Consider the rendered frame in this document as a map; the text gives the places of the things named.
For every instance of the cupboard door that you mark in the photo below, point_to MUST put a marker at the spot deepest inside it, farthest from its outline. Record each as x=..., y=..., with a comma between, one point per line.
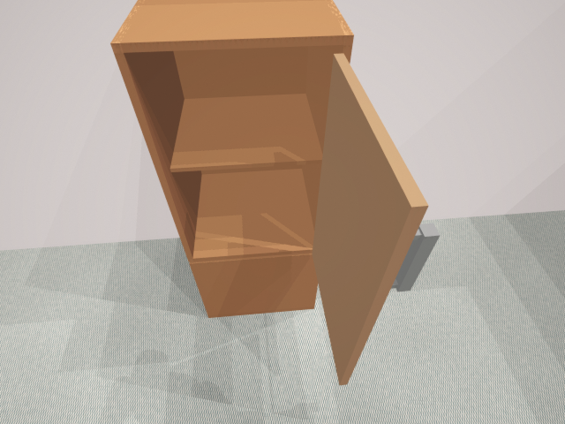
x=368, y=213

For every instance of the handle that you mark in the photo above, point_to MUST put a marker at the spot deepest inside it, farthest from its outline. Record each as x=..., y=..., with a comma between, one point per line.
x=419, y=251

